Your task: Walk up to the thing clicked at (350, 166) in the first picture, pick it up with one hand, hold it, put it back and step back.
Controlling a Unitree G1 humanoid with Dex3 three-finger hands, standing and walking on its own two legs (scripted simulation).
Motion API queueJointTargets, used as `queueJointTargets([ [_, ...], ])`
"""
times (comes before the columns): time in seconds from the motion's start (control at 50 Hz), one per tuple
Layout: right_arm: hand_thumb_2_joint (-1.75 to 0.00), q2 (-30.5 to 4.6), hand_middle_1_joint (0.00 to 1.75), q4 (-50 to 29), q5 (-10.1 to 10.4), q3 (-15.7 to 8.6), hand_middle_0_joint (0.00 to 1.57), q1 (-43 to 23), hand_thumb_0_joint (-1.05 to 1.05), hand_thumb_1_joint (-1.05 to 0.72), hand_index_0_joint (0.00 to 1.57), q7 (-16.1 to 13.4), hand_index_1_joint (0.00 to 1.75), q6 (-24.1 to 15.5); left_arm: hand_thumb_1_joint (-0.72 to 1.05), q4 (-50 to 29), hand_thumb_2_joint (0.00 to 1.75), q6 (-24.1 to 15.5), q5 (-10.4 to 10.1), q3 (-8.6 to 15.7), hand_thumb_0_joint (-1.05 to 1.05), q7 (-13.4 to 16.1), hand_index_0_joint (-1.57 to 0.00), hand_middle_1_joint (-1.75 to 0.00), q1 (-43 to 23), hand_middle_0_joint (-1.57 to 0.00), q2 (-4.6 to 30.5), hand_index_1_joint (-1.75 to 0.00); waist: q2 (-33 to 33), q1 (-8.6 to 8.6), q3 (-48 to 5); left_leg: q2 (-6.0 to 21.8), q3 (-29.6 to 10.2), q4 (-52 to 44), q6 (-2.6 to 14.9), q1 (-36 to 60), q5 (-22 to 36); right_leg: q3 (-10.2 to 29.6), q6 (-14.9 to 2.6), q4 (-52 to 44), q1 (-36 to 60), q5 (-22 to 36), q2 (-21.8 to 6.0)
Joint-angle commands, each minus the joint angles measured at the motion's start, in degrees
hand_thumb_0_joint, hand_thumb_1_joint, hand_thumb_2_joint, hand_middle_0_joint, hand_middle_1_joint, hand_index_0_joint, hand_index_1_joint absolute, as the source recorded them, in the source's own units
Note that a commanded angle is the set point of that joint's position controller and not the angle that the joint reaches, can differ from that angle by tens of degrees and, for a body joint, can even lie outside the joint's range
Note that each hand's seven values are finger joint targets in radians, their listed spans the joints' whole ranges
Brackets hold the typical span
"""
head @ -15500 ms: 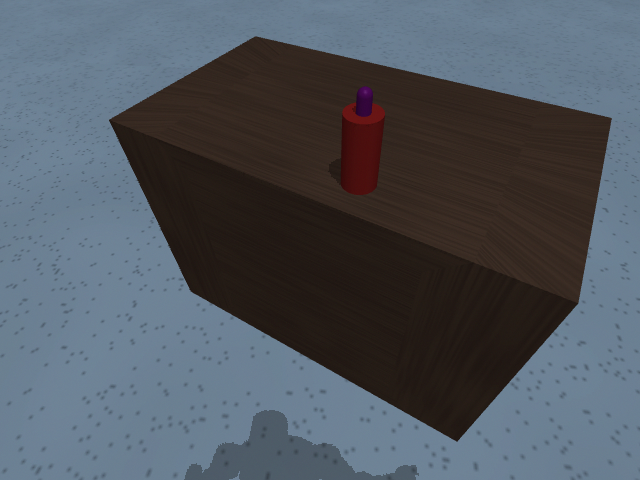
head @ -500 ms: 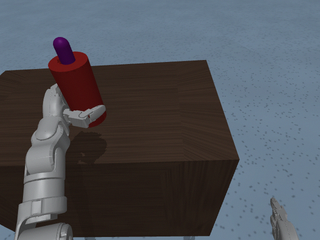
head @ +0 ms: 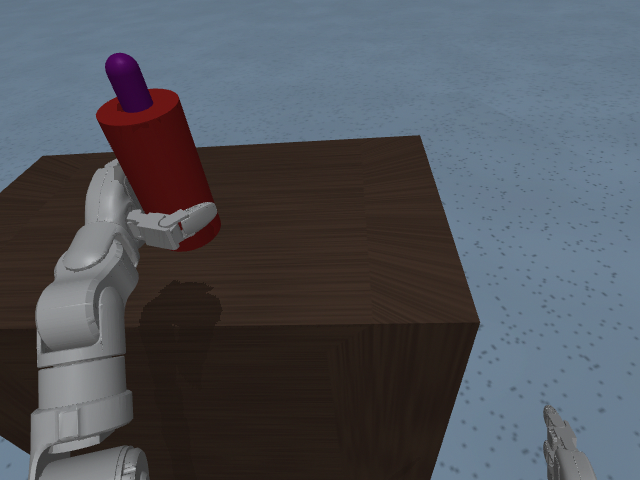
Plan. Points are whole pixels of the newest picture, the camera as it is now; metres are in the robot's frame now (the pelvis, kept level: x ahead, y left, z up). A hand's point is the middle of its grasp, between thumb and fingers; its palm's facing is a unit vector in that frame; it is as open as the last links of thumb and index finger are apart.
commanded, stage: lift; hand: left
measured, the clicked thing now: (160, 157) +0.36 +0.18 +0.29
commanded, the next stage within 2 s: hold in 0.16 s
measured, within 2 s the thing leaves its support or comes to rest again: neither
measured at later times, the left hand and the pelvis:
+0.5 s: hand (169, 190) +0.34 +0.17 +0.27, palm faces +0.10 -1.00 +0.00, open 10.2 cm; pelvis -0.01 +0.00 +0.00, yaw +0 degrees
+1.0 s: hand (164, 184) +0.33 +0.17 +0.28, palm faces +0.09 -1.00 +0.01, open 10.2 cm; pelvis -0.01 +0.00 +0.00, yaw +0 degrees
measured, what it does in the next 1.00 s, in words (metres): stands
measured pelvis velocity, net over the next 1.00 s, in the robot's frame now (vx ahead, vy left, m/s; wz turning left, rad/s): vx -0.01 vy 0.00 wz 0.00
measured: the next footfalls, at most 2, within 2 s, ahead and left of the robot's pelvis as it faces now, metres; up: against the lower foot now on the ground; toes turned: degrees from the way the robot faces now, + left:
none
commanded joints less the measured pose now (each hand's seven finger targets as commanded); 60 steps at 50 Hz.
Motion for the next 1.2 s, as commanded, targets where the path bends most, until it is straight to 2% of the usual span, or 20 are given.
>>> queueJointTargets([
  [0.0, -0.05, -5.9, 0.05, -8.79, 0.49, -1.68, 0.05, -8.33, 0.0, 0.54, 0.05, -0.17, 0.05, -3.97, 0.14, -15.93, 1.28, -4.7, -1.4, 4.31, 0.0, 0.37, -1.31, -1.41, -29.91, -1.29, 13.08, -1.42, -2.3, 0.73, -11.95, -1.74, 1.74, -4.6, 1.75, 6.71, 10.51, -3.1, -0.73, -7.15, -0.16, 11.24, 1.23],
  [0.04, -0.05, -6.37, 0.05, -8.03, 0.45, -2.35, 0.05, -8.87, 0.0, 0.54, 0.05, -0.17, 0.05, -4.61, 0.12, -16.88, 1.26, -4.36, -1.83, 3.14, 0.0, 0.14, -1.3, -1.4, -30.67, -1.28, 11.21, -1.41, -2.59, 0.33, -12.14, -1.64, 1.69, -4.72, 1.62, 7.07, 9.84, -3.32, -0.76, -7.18, -0.88, 10.4, 1.49],
  [0.1, -0.05, -7.64, 0.05, -8.55, 0.52, -3.18, 0.05, -7.3, 0.0, 0.54, 0.05, -0.22, 0.05, -4.89, 0.13, -16.81, 1.25, -3.39, -1.64, 6.55, 0.0, 0.44, -1.28, -1.39, -29.85, -1.26, 15.6, -1.39, -2.78, 0.32, -12.65, -1.39, 1.43, -5.17, 1.59, 7.57, 8.55, -3.29, -0.78, -7.35, -0.64, 9.27, 1.59],
  [0.16, -0.05, -5.69, 0.05, -8.26, 0.79, -1.8, 0.05, -8.62, 0.0, 0.54, 0.05, 0.02, 0.05, -5.12, 0.12, -18.29, 1.26, -2.78, -2.17, 3.09, 0.0, 0.27, -1.28, -1.4, -30.83, -1.26, 11.09, -1.4, -2.07, 0.43, -12.73, -1.43, 1.4, -5.18, 1.43, 7.6, 9.98, -3.42, -0.89, -7.07, -0.93, 10.39, 1.69],
  [0.18, -0.05, -6.25, 0.05, -8.64, 0.88, -2.41, 0.05, -9.03, 0.0, 0.54, 0.05, 0.08, 0.05, -5.31, 0.14, -17.89, 1.26, -2.43, -2.21, 3.55, 0.0, 0.35, -1.28, -1.39, -29.54, -1.26, 11.39, -1.39, -2.89, 0.5, -12.54, -1.6, 1.52, -4.9, 1.52, 7.34, 10.48, -3.38, -0.75, -7.18, -0.48, 10.87, 1.6],
  [0.2, -0.05, -6.75, 0.05, -6.98, 0.91, -2.65, 0.05, -7.28, 0.0, 0.54, 0.05, -0.11, 0.05, -5.16, 0.12, -17.72, 1.26, -2.2, -2.07, 6.31, 0.0, 0.59, -1.29, -1.4, -29.79, -1.27, 15.15, -1.4, -2.58, 0.47, -12.88, -1.67, 1.67, -4.61, 1.71, 7.66, 10.32, -3.08, -0.67, -7.14, -0.43, 10.79, 1.37],
  [0.26, -0.05, -7.25, 0.05, -8.96, 0.83, -3.0, 0.05, -10.34, 0.0, 0.54, 0.05, 0.01, 0.05, -5.97, 0.12, -19.37, 1.21, -1.34, -2.18, 3.25, 0.0, 0.63, -1.27, -1.37, -31.4, -1.25, 11.35, -1.37, -1.64, 0.63, -12.92, -1.51, 1.6, -4.89, 1.31, 7.96, 10.93, -3.34, -0.8, -7.03, -0.82, 11.09, 1.67],
  [0.28, -0.05, -6.8, 0.05, -7.21, 0.83, -2.55, 0.05, -7.96, 0.0, 0.54, 0.05, -0.12, 0.05, -5.8, 0.12, -19.17, 1.2, -1.05, -2.15, 6.17, 0.0, 0.91, -1.26, -1.36, -31.19, -1.24, 14.8, -1.36, -1.56, 0.59, -12.99, -1.5, 1.5, -4.95, 1.43, 8.09, 10.1, -3.2, -0.76, -7.09, -0.69, 10.37, 1.6],
  [0.3, -0.05, -5.68, 0.05, -8.92, 1.07, -1.48, 0.05, -9.6, 0.0, 0.54, 0.05, 0.13, 0.05, -6.1, 0.14, -19.86, 1.19, -1.03, -2.3, 2.23, 0.0, 0.4, -1.25, -1.34, -31.72, -1.23, 10.62, -1.35, -1.49, 0.36, -12.99, -1.54, 1.47, -5.04, 1.31, 8.12, 10.82, -3.52, -0.81, -7.21, -0.7, 11.01, 1.74],
  [0.42, -0.05, -6.84, 0.05, -8.27, 1.03, -2.78, 0.05, -8.31, 0.0, 0.54, 0.05, -0.02, 0.05, -6.75, 0.14, -20.68, 1.2, -0.33, -2.49, 5.5, 0.0, 0.05, -1.25, -1.34, -32.88, -1.23, 14.38, -1.35, -1.33, 0.44, -13.16, -1.48, 1.46, -5.03, 1.3, 8.42, 10.72, -3.42, -0.75, -7.15, -0.41, 11.12, 1.72],
  [0.46, -0.05, -5.46, 0.05, -8.08, 1.18, -1.44, 0.05, -8.5, 0.0, 0.54, 0.05, 0.34, 0.05, -6.76, 0.15, -19.97, 1.21, 0.51, -2.66, 4.1, 0.0, -0.06, -1.26, -1.36, -32.14, -1.24, 12.53, -1.36, -1.36, 0.89, -11.78, -1.41, 1.24, -5.41, 1.27, 7.37, 10.62, -3.7, -0.83, -7.28, -0.27, 11.01, 1.87],
  [0.48, -0.05, -5.96, 0.05, -7.18, 1.26, -2.11, 0.05, -7.74, 0.0, 0.54, 0.05, 0.38, 0.05, -6.65, 0.14, -21.37, 1.21, 0.61, -2.75, 5.59, 0.0, 0.18, -1.26, -1.35, -32.76, -1.24, 14.42, -1.36, -0.85, 0.79, -11.75, -1.6, 1.48, -5.33, 1.33, 7.36, 10.18, -3.46, -0.78, -7.41, -0.68, 10.72, 1.71],
  [0.5, -0.05, -6.23, 0.05, -8.28, 1.46, -2.38, 0.05, -9.42, 0.0, 0.54, 0.05, 0.35, 0.05, -6.91, 0.17, -17.43, 1.21, 1.42, -2.9, 4.8, 0.0, 0.2, -1.25, -1.35, -29.87, -1.23, 12.5, -1.35, -2.4, 0.75, -11.4, -1.89, 1.64, -5.06, 1.54, 7.14, 10.45, -3.45, -0.56, -7.61, -0.62, 10.96, 1.61],
  [0.6, -0.05, -6.28, 0.05, -8.34, 1.38, -2.5, 0.05, -8.37, 0.0, 0.54, 0.05, 0.61, 0.05, -7.33, 0.12, -20.44, 1.21, 2.45, -3.08, 5.72, 0.0, 0.42, -1.26, -1.36, -33.14, -1.25, 13.7, -1.37, -3.36, 0.53, -13.35, -1.72, 1.73, -4.46, 1.7, 8.26, 12.1, -3.27, -0.4, -7.32, -0.05, 12.44, 1.59],
  [0.7, -0.05, -5.54, 0.05, -8.18, 1.68, -1.82, 0.05, -9.22, 0.0, 0.55, 0.05, 1.15, 0.05, -7.34, 0.15, -20.17, 1.24, 3.86, -2.78, 3.95, 0.0, 0.55, -1.27, -1.38, -32.1, -1.25, 11.73, -1.38, -1.67, 1.38, -12.89, -1.73, 1.58, -5.14, 1.33, 7.99, 12.21, -3.49, -0.78, -7.07, -0.17, 12.17, 1.74],
  [0.82, -0.05, -5.76, 0.05, -8.23, 1.82, -1.88, 0.05, -9.01, 0.0, 0.54, 0.05, 1.28, 0.05, -7.6, 0.13, -18.45, 1.25, 5.03, -3.03, 4.43, 0.0, 0.91, -1.28, -1.4, -33.7, -1.26, 12.52, -1.4, -3.83, 1.07, -12.18, -1.68, 1.41, -5.14, 1.65, 7.52, 11.03, -3.36, -0.61, -7.44, -0.32, 11.22, 1.63],
  [0.94, -0.05, -5.63, 0.05, -7.97, 2.04, -2.03, 0.05, -9.27, 0.0, 0.54, 0.05, 1.74, 0.05, -7.72, 0.16, -19.87, 1.24, 5.03, -3.18, 4.2, 0.0, 1.2, -1.27, -1.39, -32.26, -1.25, 11.79, -1.39, -2.19, 1.8, -10.97, -1.36, 0.97, -6.18, 1.25, 6.57, 8.72, -3.64, -0.98, -7.36, -0.84, 9.08, 1.88],
  [1.02, -0.06, -5.93, 0.05, -7.76, 2.0, -2.29, 0.05, -8.51, 0.0, 0.54, 0.05, 1.65, 0.05, -7.94, 0.14, -21.39, 1.24, 4.64, -3.28, 3.9, 0.0, 1.09, -1.28, -1.4, -32.81, -1.26, 11.82, -1.4, -2.33, 0.81, -11.95, -1.53, 1.34, -5.58, 1.52, 7.35, 8.81, -3.32, -0.8, -7.53, -1.23, 9.25, 1.76],
  [1.06, -0.06, -5.91, 0.05, -8.51, 1.96, -2.19, 0.05, -9.84, 0.0, 0.54, 0.05, 1.46, 0.05, -8.18, 0.14, -23.76, 1.24, 4.04, -3.2, 5.08, 0.0, 1.49, -1.27, -1.39, -34.37, -1.25, 13.72, -1.39, -1.11, 1.55, -13.76, -1.7, 1.53, -5.32, 1.48, 7.67, 9.57, -3.12, -0.88, -7.38, -0.23, 9.76, 1.56],
  [1.18, -0.06, -6.01, 0.05, -6.63, 1.55, -1.96, 0.05, -9.99, 0.0, 0.54, 0.05, 0.51, 0.05, -8.8, 0.16, -19.44, 1.28, 3.96, -2.88, 3.93, 0.0, 1.66, -1.3, -1.41, -34.71, -1.28, 12.52, -1.42, -1.76, 0.43, -11.96, -1.46, 1.12, -6.0, 1.39, 7.15, 6.67, -3.26, -0.76, -7.69, -1.77, 7.8, 1.83],
])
